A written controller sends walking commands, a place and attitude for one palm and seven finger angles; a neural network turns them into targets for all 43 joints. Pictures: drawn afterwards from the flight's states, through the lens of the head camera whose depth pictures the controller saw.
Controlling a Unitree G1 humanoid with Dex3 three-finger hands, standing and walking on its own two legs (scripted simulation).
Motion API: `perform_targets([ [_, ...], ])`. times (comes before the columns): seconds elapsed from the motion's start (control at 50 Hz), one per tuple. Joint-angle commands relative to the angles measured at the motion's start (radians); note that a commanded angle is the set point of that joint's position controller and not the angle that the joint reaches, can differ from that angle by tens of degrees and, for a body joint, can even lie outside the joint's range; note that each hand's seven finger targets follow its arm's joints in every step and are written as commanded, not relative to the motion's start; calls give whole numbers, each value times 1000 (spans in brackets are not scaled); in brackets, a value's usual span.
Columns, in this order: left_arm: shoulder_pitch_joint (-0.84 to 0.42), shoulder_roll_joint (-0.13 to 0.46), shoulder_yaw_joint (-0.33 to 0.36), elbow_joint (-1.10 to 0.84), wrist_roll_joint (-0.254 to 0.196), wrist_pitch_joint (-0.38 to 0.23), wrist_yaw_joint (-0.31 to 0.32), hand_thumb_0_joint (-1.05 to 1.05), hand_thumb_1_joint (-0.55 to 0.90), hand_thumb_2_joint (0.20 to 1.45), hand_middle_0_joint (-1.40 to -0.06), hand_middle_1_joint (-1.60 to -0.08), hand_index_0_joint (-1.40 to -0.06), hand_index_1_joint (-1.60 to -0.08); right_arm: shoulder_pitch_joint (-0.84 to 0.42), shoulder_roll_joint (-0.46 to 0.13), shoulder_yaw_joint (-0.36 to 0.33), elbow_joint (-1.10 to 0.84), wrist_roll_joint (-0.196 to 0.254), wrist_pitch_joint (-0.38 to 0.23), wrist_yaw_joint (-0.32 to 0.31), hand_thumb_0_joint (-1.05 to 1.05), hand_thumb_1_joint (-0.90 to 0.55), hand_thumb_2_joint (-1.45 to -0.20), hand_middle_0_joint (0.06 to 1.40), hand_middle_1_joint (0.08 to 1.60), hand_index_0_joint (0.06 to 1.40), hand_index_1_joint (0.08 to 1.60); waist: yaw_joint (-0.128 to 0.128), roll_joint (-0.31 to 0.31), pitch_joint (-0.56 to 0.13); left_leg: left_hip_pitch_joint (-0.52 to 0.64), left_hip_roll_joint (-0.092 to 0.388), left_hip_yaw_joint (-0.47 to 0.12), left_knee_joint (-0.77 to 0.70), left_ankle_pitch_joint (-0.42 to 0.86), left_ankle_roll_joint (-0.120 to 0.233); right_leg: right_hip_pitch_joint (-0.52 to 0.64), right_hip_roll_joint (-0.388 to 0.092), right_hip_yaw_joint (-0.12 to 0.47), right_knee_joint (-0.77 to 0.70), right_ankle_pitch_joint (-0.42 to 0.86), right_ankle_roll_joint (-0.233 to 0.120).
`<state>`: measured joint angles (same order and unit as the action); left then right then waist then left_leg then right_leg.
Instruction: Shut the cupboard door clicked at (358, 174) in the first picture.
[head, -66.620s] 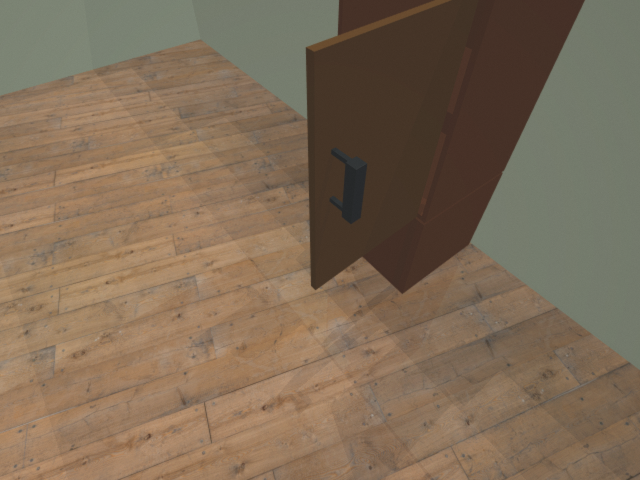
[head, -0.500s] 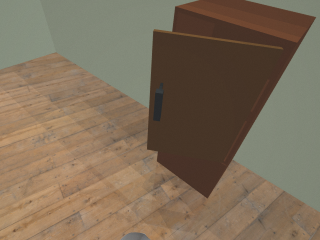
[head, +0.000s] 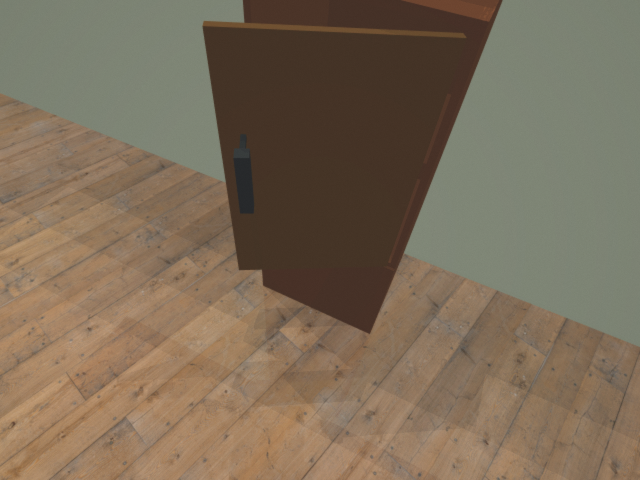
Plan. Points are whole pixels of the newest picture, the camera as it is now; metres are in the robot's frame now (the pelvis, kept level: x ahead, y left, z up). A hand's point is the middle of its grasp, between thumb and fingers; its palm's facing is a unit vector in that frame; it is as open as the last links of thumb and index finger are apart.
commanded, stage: come to a stop and stand still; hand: left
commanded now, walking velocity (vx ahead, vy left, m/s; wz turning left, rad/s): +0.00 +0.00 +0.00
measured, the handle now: (245, 174) +0.62 +0.12 -0.01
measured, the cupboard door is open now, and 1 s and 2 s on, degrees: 30 30 30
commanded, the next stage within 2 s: look again from close up in 0.58 s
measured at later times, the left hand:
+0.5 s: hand out of the picture +0.04 +0.15 -0.19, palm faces +0.02 -0.99 -0.17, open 7.3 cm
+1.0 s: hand out of the picture +0.03 +0.14 -0.18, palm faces +0.02 -0.99 -0.17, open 7.4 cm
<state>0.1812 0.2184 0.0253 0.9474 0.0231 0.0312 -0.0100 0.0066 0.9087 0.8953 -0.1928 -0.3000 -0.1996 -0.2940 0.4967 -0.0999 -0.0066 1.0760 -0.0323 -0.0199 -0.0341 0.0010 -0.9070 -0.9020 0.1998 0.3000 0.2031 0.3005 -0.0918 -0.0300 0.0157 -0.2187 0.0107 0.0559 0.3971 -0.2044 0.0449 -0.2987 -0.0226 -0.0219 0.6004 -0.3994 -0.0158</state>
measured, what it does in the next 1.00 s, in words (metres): steps on the spot: right foot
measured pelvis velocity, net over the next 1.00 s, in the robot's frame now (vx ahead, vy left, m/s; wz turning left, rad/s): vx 0.04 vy -0.03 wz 0.01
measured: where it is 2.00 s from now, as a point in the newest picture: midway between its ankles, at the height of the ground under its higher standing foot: outside the picture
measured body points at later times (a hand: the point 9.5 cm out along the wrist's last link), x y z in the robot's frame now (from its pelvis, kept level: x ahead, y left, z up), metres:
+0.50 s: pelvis +0.05 -0.02 -0.01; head +0.08 -0.01 +0.44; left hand +0.04 +0.20 -0.17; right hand +0.10 -0.26 -0.16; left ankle +0.01 +0.09 -0.75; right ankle -0.01 -0.15 -0.75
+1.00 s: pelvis +0.04 -0.03 +0.00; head +0.06 -0.02 +0.44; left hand +0.03 +0.19 -0.17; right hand +0.05 -0.26 -0.16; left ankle +0.01 +0.09 -0.75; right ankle -0.01 -0.15 -0.75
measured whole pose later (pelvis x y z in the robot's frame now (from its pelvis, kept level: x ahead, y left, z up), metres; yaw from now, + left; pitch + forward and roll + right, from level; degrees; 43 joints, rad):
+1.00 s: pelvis +0.04 -0.03 +0.00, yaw +0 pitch -1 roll +0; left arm 0.29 0.16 -0.02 1.10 0.01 -0.01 0.03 0.01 0.91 0.89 -0.20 -0.30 -0.20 -0.29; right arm 0.25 -0.14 0.01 1.14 0.00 -0.01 -0.04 0.00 -0.92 -0.90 0.20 0.30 0.20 0.30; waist 0.01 -0.03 0.05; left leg -0.14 0.02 0.06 0.41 -0.26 0.00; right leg -0.09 -0.02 -0.02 0.40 -0.30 0.00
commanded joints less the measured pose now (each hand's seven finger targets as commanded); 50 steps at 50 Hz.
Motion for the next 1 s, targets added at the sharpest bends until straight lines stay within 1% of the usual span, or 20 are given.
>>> perform_targets([
  [0.0,94,30,9,-9,-20,-38,20,0,900,900,-200,-300,-200,-300,15,-136,-16,-16,16,-17,-1,0,-900,-900,200,300,200,300,103,73,-55,-153,124,-161,-30,-45,23,335,-45,49,-237,173,-30],
  [0.02,154,66,11,22,-18,-42,29,0,900,900,-200,-300,-200,-300,-9,-104,-6,-24,19,-20,2,0,-900,-900,200,300,200,300,128,-27,-50,-269,64,-78,51,-164,-10,419,-152,150,-255,159,-64],
  [0.04,180,101,17,39,-16,-41,34,0,900,900,-200,-300,-200,-300,-38,-83,-2,-37,17,-17,2,0,-900,-900,200,300,200,300,134,-122,-15,-317,11,-7,144,-244,-32,372,-248,244,-298,152,-117],
  [0.06,167,123,20,37,-12,-39,36,0,900,900,-200,-300,-200,-300,-42,-89,-6,-38,11,-9,4,0,-900,-900,200,300,200,300,119,-99,2,-285,12,10,217,-260,-36,294,-308,275,-328,141,-155],
  [0.08,122,107,17,29,-12,-42,38,0,900,900,-200,-300,-200,-300,-31,-83,-10,-23,11,-1,6,0,-900,-900,200,300,200,300,98,-96,9,-214,27,-4,233,-260,-39,194,-275,243,-327,71,-162],
  [0.1,87,80,13,22,-13,-45,39,0,900,900,-200,-300,-200,-300,-26,-76,-10,-6,9,5,7,0,-900,-900,200,300,200,300,83,-125,64,-164,29,-11,204,-194,-40,108,-219,216,-320,56,-142],
  [0.12,71,60,7,26,-16,-46,38,0,900,900,-200,-300,-200,-300,-13,-70,-7,7,11,5,8,0,-900,-900,200,300,200,300,67,-103,78,-102,29,-17,145,-107,-39,68,-178,170,-294,92,-119],
  [0.14,68,30,5,25,-17,-48,38,0,900,900,-200,-300,-200,-300,2,-66,-5,14,12,1,7,0,-900,-900,200,300,200,300,60,-52,90,-42,37,-36,88,-12,-37,26,-133,120,-250,140,-94],
  [0.18,88,-8,-5,23,-16,-46,40,0,900,900,-200,-300,-200,-300,-1,-94,-8,20,12,-9,3,0,-900,-900,200,300,200,300,78,54,113,-26,96,-85,37,142,-19,25,-55,62,-184,223,-47],
  [0.2,103,-9,-6,31,-14,-44,42,0,900,900,-200,-300,-200,-300,-18,-107,-9,21,14,-11,1,0,-900,-900,200,300,200,300,89,94,102,-41,113,-96,22,169,-14,63,-45,48,-183,224,-34],
  [0.22,116,-3,-6,40,-15,-44,42,0,900,900,-200,-300,-200,-300,-39,-110,-8,19,17,-13,-1,0,-900,-900,200,300,200,300,95,120,85,-29,116,-100,17,221,-9,93,-46,41,-173,260,-27],
  [0.26,139,4,-11,61,-15,-48,44,0,900,900,-200,-300,-200,-300,-69,-116,-9,14,21,-14,-8,0,-900,-900,200,300,200,300,97,112,65,19,112,-78,49,361,-9,115,-57,46,-166,385,-23],
  [0.32,153,21,-15,78,-17,-55,45,0,900,900,-200,-300,-200,-300,-101,-132,-10,6,23,-13,-12,0,-900,-900,200,300,200,300,88,39,-17,92,108,-55,73,398,-17,153,-76,56,-162,542,-18],
  [0.4,162,28,-19,92,-13,-57,49,0,900,900,-200,-300,-200,-300,-147,-149,-13,5,26,-8,-15,0,-900,-900,200,300,200,300,81,5,-42,141,109,-46,74,447,-19,168,-84,54,-156,643,-12],
  [0.54,184,28,-25,115,-10,-53,50,0,900,900,-200,-300,-200,-300,-220,-161,-10,4,27,0,-14,0,-900,-900,200,300,200,300,88,15,-3,153,107,-52,29,364,-16,149,-83,59,-194,549,-5],
  [0.6,197,32,-28,122,-11,-54,50,0,900,900,-200,-300,-200,-300,-238,-160,-7,5,28,1,-12,0,-900,-900,200,300,200,300,92,21,4,147,101,-52,18,324,-17,154,-91,64,-208,555,-5],
  [0.68,206,31,-27,126,-11,-56,51,0,900,900,-200,-300,-200,-300,-239,-153,-7,10,28,0,-12,0,-900,-900,200,300,200,300,95,13,-3,145,100,-54,9,294,-17,165,-93,66,-220,545,-6],
  [0.74,199,29,-26,126,-12,-56,52,0,900,900,-200,-300,-200,-300,-229,-147,-6,17,27,-1,-11,0,-900,-900,200,300,200,300,95,14,7,131,100,-58,-7,268,-19,166,-89,65,-227,500,-6],
  [0.8,194,22,-24,127,-10,-51,50,0,900,900,-200,-300,-200,-300,-223,-141,-2,26,25,-3,-11,0,-900,-900,200,300,200,300,100,16,46,106,99,-64,-30,234,-17,152,-85,62,-239,427,-6],
  [0.98,195,25,-22,130,-14,-51,48,0,900,900,-200,-300,-200,-300,-189,-135,4,40,26,-5,-8,0,-900,-900,200,300,200,300,106,19,58,79,94,-69,-49,177,-18,161,-86,63,-259,368,-9],
])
